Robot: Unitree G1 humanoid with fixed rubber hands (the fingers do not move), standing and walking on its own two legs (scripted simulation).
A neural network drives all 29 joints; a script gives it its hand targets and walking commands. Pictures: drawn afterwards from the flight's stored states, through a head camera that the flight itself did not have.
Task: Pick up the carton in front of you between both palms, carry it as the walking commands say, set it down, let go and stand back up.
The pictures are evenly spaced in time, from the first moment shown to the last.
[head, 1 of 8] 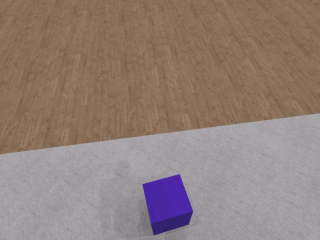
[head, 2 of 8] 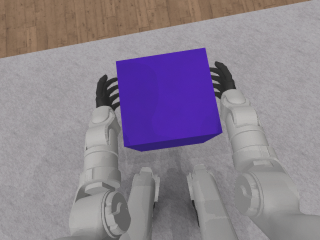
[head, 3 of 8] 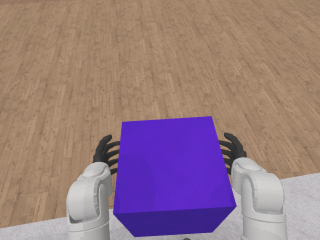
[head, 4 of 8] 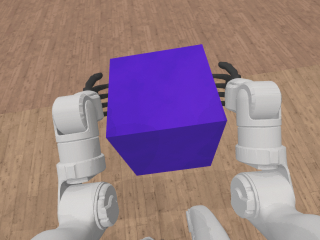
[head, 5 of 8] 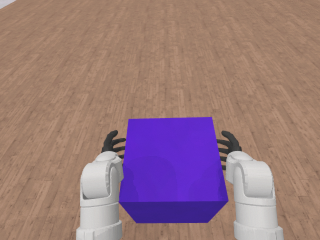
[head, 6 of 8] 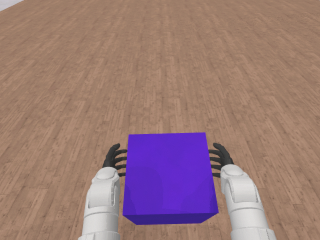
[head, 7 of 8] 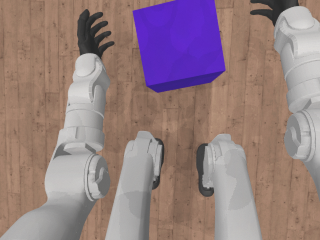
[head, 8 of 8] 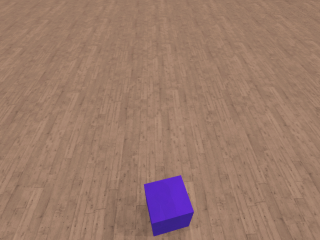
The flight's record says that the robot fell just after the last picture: no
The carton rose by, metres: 1.06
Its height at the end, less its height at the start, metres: +0.34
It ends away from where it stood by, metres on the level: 6.31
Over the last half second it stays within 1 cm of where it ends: yes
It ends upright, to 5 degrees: yes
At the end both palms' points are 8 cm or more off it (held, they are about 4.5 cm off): yes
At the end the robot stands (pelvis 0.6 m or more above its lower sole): yes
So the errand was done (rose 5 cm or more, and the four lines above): yes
